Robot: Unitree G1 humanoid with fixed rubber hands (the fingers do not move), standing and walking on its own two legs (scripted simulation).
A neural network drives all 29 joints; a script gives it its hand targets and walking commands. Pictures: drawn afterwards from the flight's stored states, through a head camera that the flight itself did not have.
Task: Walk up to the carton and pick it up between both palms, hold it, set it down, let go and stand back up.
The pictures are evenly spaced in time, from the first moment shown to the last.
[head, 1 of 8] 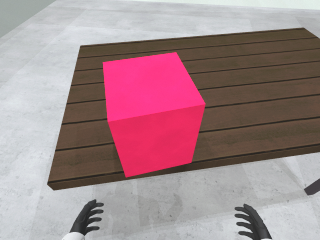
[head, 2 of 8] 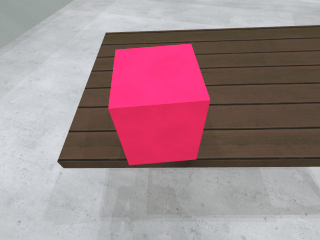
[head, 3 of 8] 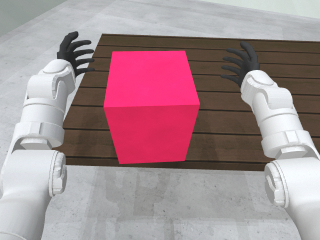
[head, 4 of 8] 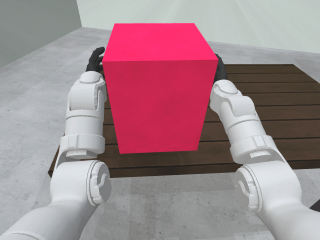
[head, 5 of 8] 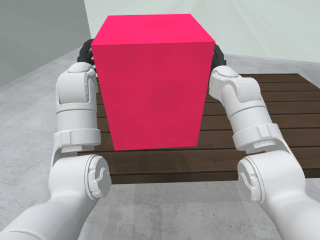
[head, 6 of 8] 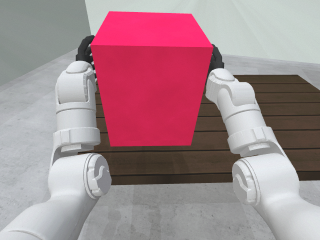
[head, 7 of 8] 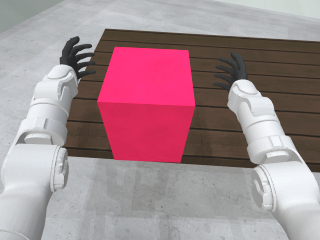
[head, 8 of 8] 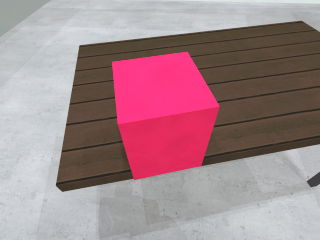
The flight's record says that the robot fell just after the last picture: no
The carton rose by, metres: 0.21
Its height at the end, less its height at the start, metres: +0.00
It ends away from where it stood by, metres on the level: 0.02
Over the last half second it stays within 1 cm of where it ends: yes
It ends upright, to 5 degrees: yes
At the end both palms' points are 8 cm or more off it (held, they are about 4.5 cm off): yes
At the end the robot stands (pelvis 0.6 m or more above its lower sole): yes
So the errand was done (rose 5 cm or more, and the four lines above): yes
